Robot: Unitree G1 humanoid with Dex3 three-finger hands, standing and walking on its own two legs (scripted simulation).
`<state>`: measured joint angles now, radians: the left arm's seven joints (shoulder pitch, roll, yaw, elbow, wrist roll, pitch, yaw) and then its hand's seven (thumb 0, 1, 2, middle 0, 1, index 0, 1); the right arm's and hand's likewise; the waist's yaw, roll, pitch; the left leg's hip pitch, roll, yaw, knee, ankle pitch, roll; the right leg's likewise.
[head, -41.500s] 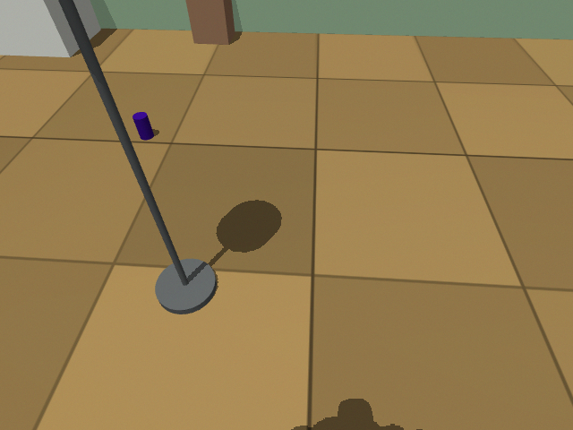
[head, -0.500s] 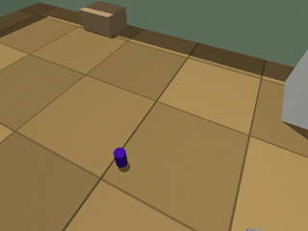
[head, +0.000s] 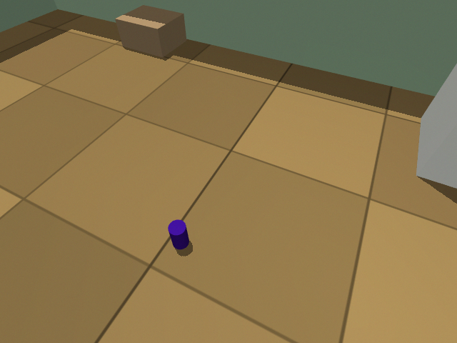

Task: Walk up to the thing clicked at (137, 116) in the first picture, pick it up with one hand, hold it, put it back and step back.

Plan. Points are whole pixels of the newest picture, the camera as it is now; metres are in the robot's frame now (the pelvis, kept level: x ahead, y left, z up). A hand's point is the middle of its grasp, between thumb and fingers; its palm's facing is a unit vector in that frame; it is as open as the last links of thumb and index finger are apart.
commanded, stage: stand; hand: left
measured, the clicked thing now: (179, 234) +0.71 +0.24 -0.71
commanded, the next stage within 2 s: walk up in 0.38 s
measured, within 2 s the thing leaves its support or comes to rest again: neither
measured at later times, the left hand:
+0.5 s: hand out of the picture +0.06 +0.25 -0.15, palm faces +0.01 -0.94 -0.33, open 7.3 cm
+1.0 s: hand (77, 332) +0.19 +0.32 -0.16, palm faces -0.10 -0.94 -0.32, open 7.3 cm
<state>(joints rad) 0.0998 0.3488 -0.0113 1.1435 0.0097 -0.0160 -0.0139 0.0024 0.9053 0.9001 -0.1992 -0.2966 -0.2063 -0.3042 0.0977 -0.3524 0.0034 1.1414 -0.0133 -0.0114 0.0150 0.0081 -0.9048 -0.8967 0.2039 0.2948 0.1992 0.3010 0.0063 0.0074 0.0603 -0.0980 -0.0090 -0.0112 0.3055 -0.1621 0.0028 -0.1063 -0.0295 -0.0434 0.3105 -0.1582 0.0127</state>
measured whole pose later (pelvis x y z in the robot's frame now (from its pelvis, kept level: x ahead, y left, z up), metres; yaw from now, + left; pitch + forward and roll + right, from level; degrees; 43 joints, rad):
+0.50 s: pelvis +0.01 -0.01 +0.00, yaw +0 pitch -2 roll +0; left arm 0.19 0.36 0.05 1.07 0.03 -0.03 -0.04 0.00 0.90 0.90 -0.20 -0.30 -0.21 -0.30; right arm 0.19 -0.37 -0.03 1.09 -0.04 -0.01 0.04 0.01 -0.90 -0.90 0.20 0.29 0.20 0.30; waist 0.02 0.01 0.02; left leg -0.24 0.01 0.01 0.65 -0.43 0.03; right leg -0.12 -0.01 -0.04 0.35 -0.26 -0.04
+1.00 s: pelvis +0.13 +0.04 -0.01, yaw -3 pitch -4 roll +1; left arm 0.28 0.45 0.07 0.94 0.02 0.03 -0.08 0.00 0.91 0.90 -0.20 -0.30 -0.20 -0.30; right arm 0.37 -0.36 -0.06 0.92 -0.03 -0.09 0.02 0.01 -0.90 -0.90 0.21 0.30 0.20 0.30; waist -0.02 -0.07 0.10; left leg -0.06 0.01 0.11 0.41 -0.28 0.02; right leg -0.50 -0.03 0.12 0.87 -0.21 0.00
